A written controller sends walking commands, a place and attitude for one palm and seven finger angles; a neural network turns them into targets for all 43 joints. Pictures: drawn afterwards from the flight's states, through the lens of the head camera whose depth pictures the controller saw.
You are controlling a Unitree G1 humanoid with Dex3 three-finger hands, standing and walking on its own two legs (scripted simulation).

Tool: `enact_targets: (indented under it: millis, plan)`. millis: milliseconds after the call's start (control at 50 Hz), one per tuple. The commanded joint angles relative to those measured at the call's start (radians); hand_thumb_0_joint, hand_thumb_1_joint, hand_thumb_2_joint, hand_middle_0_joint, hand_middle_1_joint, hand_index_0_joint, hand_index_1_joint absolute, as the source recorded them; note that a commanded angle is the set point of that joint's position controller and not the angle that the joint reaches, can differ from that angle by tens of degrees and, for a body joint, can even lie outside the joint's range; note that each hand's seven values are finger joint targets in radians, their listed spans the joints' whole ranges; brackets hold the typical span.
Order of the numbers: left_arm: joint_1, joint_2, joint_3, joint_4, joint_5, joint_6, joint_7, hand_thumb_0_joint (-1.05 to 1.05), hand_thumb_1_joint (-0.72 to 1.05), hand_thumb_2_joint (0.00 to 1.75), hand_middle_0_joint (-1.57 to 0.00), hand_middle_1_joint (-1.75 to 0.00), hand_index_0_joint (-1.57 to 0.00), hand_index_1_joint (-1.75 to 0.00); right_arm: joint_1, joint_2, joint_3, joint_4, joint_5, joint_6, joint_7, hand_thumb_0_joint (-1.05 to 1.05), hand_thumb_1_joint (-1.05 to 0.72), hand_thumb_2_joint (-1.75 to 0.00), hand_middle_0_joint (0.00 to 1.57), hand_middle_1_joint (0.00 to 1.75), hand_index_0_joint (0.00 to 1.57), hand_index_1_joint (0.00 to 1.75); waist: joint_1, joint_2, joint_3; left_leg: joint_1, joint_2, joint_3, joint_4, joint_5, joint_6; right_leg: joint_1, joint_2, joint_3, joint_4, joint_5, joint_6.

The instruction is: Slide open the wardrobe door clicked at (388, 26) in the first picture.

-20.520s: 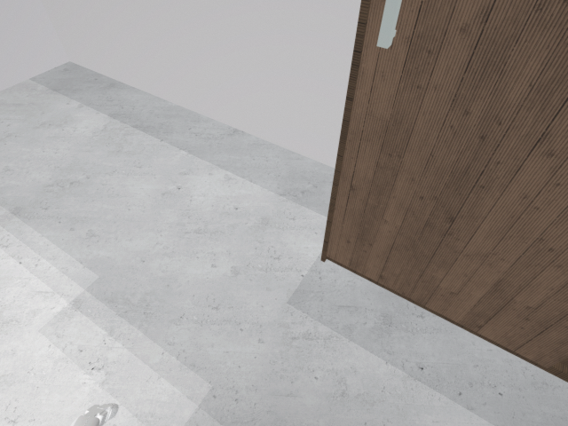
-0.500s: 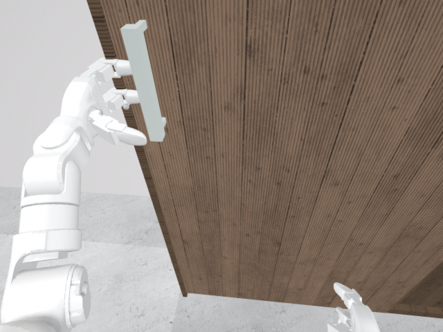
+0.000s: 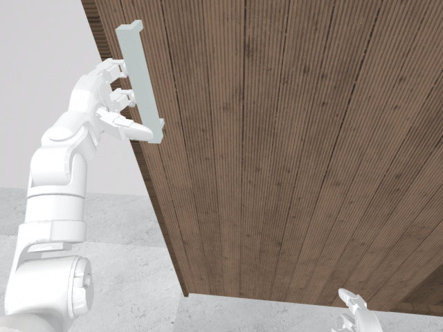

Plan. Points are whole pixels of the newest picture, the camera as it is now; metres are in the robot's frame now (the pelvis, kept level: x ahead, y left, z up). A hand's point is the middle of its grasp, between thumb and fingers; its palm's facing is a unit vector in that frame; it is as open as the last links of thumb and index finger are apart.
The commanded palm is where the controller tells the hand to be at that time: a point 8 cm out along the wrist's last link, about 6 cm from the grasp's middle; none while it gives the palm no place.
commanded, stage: feel for the door with the fingertips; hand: left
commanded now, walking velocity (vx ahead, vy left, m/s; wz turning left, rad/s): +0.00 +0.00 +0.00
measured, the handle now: (147, 86) +0.44 +0.16 +0.27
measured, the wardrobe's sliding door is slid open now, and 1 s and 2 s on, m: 0.00 0.00 0.00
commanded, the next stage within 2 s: slide the fingers in behind the handle in 0.14 s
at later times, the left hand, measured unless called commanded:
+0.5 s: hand (134, 104) +0.39 +0.17 +0.26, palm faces -0.01 -1.00 -0.03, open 13.9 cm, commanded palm +0.36 +0.23 +0.26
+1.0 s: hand (146, 104) +0.38 +0.15 +0.27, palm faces -0.04 -1.00 -0.02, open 14.0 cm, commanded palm +0.36 +0.20 +0.26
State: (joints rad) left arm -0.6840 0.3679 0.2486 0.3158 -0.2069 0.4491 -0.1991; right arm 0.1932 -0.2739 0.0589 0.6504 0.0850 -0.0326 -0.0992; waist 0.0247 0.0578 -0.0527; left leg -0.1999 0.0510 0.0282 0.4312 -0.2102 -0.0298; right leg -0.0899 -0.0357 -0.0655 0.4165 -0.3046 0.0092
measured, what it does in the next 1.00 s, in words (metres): stands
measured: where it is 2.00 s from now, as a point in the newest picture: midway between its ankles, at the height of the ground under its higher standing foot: outside the picture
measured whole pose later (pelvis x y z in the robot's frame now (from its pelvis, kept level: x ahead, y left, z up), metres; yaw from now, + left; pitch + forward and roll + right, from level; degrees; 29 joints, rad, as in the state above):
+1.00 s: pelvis -0.01 +0.00 +0.00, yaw +0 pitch -2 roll +0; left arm -0.69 0.30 0.22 0.28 -0.21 0.46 -0.14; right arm 0.17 -0.25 0.07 0.65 0.08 -0.03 -0.09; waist 0.02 0.06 -0.06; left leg -0.19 0.05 0.03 0.41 -0.19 -0.03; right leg -0.09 -0.03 -0.06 0.41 -0.29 0.01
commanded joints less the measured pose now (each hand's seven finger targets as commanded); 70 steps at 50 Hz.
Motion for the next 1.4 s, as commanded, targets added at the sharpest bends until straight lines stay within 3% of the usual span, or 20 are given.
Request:
enact_targets:
  millis: [0,180,240,260,280,360,440,480,580,620,660,720,760,860,880,1000,1060,1140,1220,1380]
  plan:
    - [-0.477,0.212,0.082,-0.207,-0.033,-0.072,-0.001,0.00,-0.50,0.30,-0.30,-1.20,-0.30,-1.20,-0.153,-0.101,-0.041,-0.162,-0.005,-0.055,-0.009,0.00,-0.90,-0.90,0.20,0.30,0.20,0.30,-0.006,-0.081,-0.275,0.215,-0.061,-0.013,-0.002,0.291,0.076,-0.049,0.047,0.000,-0.036,0.423,-0.021]
    - [-0.536,0.247,0.088,-0.144,-0.004,-0.084,0.022,0.00,-0.50,0.30,-0.30,-1.20,-0.30,-1.20,-0.132,-0.107,-0.043,-0.146,-0.008,-0.045,-0.009,0.00,-0.90,-0.90,0.20,0.30,0.20,0.30,-0.015,-0.050,-0.249,0.189,-0.059,-0.006,-0.008,0.263,0.075,-0.058,0.041,0.009,-0.048,0.389,-0.020]
    - [-0.574,0.195,0.041,-0.126,-0.001,-0.090,0.018,0.00,-0.50,0.30,-0.30,-1.20,-0.30,-1.20,-0.132,-0.099,-0.042,-0.148,-0.005,-0.047,-0.011,0.00,-0.90,-0.90,0.20,0.30,0.20,0.30,-0.028,-0.018,-0.240,0.204,-0.059,-0.007,-0.005,0.247,0.072,-0.088,0.046,0.007,-0.050,0.360,-0.022]
    - [-0.548,0.210,0.053,-0.112,0.000,-0.095,0.021,0.00,-0.50,0.30,-0.30,-1.20,-0.30,-1.20,-0.123,-0.106,-0.046,-0.143,-0.007,-0.047,-0.011,0.00,-0.90,-0.90,0.20,0.30,0.20,0.30,-0.027,-0.058,-0.237,0.201,-0.055,-0.010,-0.006,0.244,0.073,-0.084,0.048,0.004,-0.056,0.352,-0.021]
    - [-0.571,0.188,0.035,-0.138,-0.002,-0.101,0.020,0.00,-0.50,0.30,-0.30,-1.20,-0.30,-1.20,-0.129,-0.102,-0.043,-0.151,-0.006,-0.049,-0.010,0.00,-0.90,-0.90,0.20,0.30,0.20,0.30,-0.028,-0.024,-0.250,0.204,-0.057,-0.010,-0.010,0.247,0.073,-0.077,0.043,0.007,-0.052,0.355,-0.023]
    - [-0.515,0.233,0.083,-0.116,-0.011,-0.106,0.015,0.00,-0.50,0.30,-0.30,-1.20,-0.30,-1.20,-0.126,-0.109,-0.047,-0.151,-0.009,-0.048,-0.011,0.00,-0.90,-0.90,0.20,0.30,0.20,0.30,-0.013,-0.088,-0.257,0.199,-0.055,-0.012,-0.012,0.246,0.076,-0.061,0.047,0.004,-0.055,0.362,-0.020]
    - [-0.543,0.187,0.044,-0.146,-0.013,-0.110,0.012,0.00,-0.50,0.30,-0.30,-1.20,-0.30,-1.20,-0.135,-0.099,-0.042,-0.159,-0.005,-0.054,-0.012,0.00,-0.90,-0.90,0.20,0.30,0.20,0.30,-0.019,-0.054,-0.250,0.208,-0.055,-0.014,-0.018,0.221,0.074,-0.081,0.048,0.005,-0.056,0.325,-0.021]
    - [-0.516,0.228,0.080,-0.163,-0.014,-0.113,0.016,0.00,-0.50,0.30,-0.30,-1.20,-0.30,-1.20,-0.139,-0.103,-0.042,-0.163,-0.006,-0.053,-0.012,0.00,-0.90,-0.90,0.20,0.30,0.20,0.30,-0.008,-0.045,-0.257,0.202,-0.055,-0.013,-0.020,0.230,0.075,-0.062,0.044,0.008,-0.059,0.334,-0.022]
    - [-0.469,0.231,0.097,-0.209,-0.016,-0.108,0.026,0.00,-0.50,0.30,-0.30,-1.20,-0.30,-1.20,-0.147,-0.102,-0.042,-0.173,-0.007,-0.052,-0.008,0.00,-0.90,-0.90,0.20,0.30,0.20,0.30,0.004,-0.053,-0.275,0.200,-0.055,-0.011,-0.027,0.250,0.074,-0.033,0.043,0.006,-0.055,0.351,-0.023]
    - [-0.467,0.191,0.066,-0.217,-0.019,-0.095,0.026,0.00,-0.50,0.30,-0.30,-1.20,-0.30,-1.20,-0.156,-0.094,-0.038,-0.175,-0.004,-0.051,-0.006,0.00,-0.90,-0.90,0.20,0.30,0.20,0.30,-0.002,-0.032,-0.250,0.201,-0.056,-0.008,-0.025,0.237,0.071,-0.054,0.046,0.005,-0.058,0.342,-0.022]
    - [-0.444,0.200,0.069,-0.171,-0.020,-0.083,0.026,0.00,-0.50,0.30,-0.30,-1.20,-0.30,-1.20,-0.151,-0.105,-0.043,-0.162,-0.004,-0.050,-0.009,0.00,-0.90,-0.90,0.20,0.30,0.20,0.30,-0.009,-0.086,-0.207,0.190,-0.050,-0.007,-0.029,0.204,0.074,-0.081,0.051,0.005,-0.077,0.303,-0.016]
    - [-0.533,0.157,0.019,-0.224,-0.016,-0.079,0.028,0.00,-0.50,0.30,-0.30,-1.20,-0.30,-1.20,-0.158,-0.098,-0.040,-0.164,-0.001,-0.057,-0.011,0.00,-0.90,-0.90,0.20,0.30,0.20,0.30,-0.023,-0.031,-0.218,0.208,-0.053,-0.011,-0.030,0.191,0.073,-0.097,0.049,0.007,-0.073,0.276,-0.020]
    - [-0.524,0.167,0.032,-0.259,-0.014,-0.085,0.038,0.00,-0.50,0.30,-0.30,-1.20,-0.30,-1.20,-0.160,-0.098,-0.042,-0.163,-0.006,-0.062,-0.009,0.00,-0.90,-0.90,0.20,0.30,0.20,0.30,-0.016,-0.006,-0.249,0.235,-0.052,-0.010,-0.025,0.220,0.072,-0.084,0.050,0.007,-0.073,0.297,-0.023]
    - [-0.489,0.147,0.035,-0.239,-0.023,-0.078,0.046,0.00,-0.50,0.30,-0.30,-1.20,-0.30,-1.20,-0.161,-0.097,-0.041,-0.154,-0.010,-0.058,-0.008,0.00,-0.90,-0.90,0.20,0.30,0.20,0.30,-0.011,-0.077,-0.250,0.223,-0.052,-0.012,-0.025,0.233,0.072,-0.067,0.053,0.002,-0.069,0.326,-0.020]
    - [-0.495,0.141,0.034,-0.264,-0.024,-0.075,0.050,0.00,-0.50,0.30,-0.30,-1.20,-0.30,-1.20,-0.167,-0.092,-0.038,-0.162,-0.009,-0.058,-0.007,0.00,-0.90,-0.90,0.20,0.30,0.20,0.30,-0.005,-0.057,-0.273,0.223,-0.056,-0.013,-0.028,0.244,0.072,-0.050,0.047,0.002,-0.060,0.339,-0.022]
    - [-0.476,0.090,0.001,-0.225,-0.012,-0.029,0.075,0.00,-0.50,0.30,-0.30,-1.20,-0.30,-1.20,-0.179,-0.085,-0.031,-0.161,-0.009,-0.039,-0.001,0.00,-0.90,-0.90,0.20,0.30,0.20,0.30,-0.006,-0.077,-0.211,0.195,-0.054,-0.007,-0.035,0.219,0.069,-0.071,0.048,0.000,-0.068,0.314,-0.019]
    - [-0.475,0.129,0.036,-0.224,-0.006,-0.030,0.087,0.00,-0.50,0.30,-0.30,-1.20,-0.30,-1.20,-0.178,-0.090,-0.036,-0.157,-0.015,-0.037,-0.003,0.00,-0.90,-0.90,0.20,0.30,0.20,0.30,0.000,-0.104,-0.217,0.200,-0.052,-0.006,-0.033,0.223,0.072,-0.064,0.050,0.006,-0.075,0.318,-0.017]
    - [-0.511,0.076,-0.007,-0.321,-0.003,-0.052,0.089,0.00,-0.50,0.30,-0.30,-1.20,-0.30,-1.20,-0.190,-0.076,-0.034,-0.173,-0.016,-0.038,0.001,0.00,-0.90,-0.90,0.20,0.30,0.20,0.30,-0.006,-0.051,-0.276,0.239,-0.058,0.000,-0.022,0.279,0.073,-0.038,0.048,0.009,-0.056,0.387,-0.021]
    - [-0.484,0.079,-0.001,-0.308,-0.011,-0.043,0.086,0.00,-0.50,0.30,-0.30,-1.20,-0.30,-1.20,-0.189,-0.077,-0.032,-0.166,-0.016,-0.032,0.001,0.00,-0.90,-0.90,0.20,0.30,0.20,0.30,-0.006,-0.088,-0.261,0.229,-0.058,-0.003,-0.024,0.276,0.073,-0.033,0.050,0.003,-0.057,0.397,-0.019]
    - [-0.435,0.077,0.009,-0.379,-0.016,-0.027,0.083,0.00,-0.50,0.30,-0.30,-1.20,-0.30,-1.20,-0.204,-0.076,-0.034,-0.175,-0.018,-0.028,0.008,0.00,-0.90,-0.90,0.20,0.30,0.20,0.30,0.008,-0.065,-0.292,0.238,-0.064,0.002,-0.015,0.336,0.075,0.001,0.045,0.004,-0.043,0.480,-0.020]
